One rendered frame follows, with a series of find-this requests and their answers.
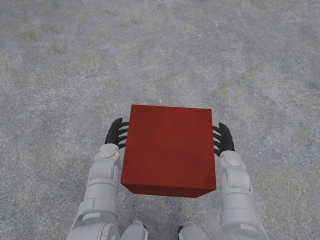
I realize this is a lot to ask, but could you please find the robot left thigh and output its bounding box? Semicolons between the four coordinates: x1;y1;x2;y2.
120;224;149;240

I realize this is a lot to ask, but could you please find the robot right hand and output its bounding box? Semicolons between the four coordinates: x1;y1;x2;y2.
212;122;235;157

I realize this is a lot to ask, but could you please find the left robot upper arm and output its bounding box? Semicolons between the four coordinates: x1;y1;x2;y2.
66;221;121;240

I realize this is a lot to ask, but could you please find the left robot forearm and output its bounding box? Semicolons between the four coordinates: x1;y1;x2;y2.
66;143;121;240

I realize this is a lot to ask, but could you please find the left robot shin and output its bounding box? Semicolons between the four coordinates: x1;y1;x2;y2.
131;220;145;228

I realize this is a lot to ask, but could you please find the right robot forearm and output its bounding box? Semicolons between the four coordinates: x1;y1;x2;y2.
216;150;269;240

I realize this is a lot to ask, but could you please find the robot left hand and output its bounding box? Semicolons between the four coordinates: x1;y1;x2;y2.
104;117;129;150

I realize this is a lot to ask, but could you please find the carton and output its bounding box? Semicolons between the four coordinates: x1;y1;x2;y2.
120;104;217;198

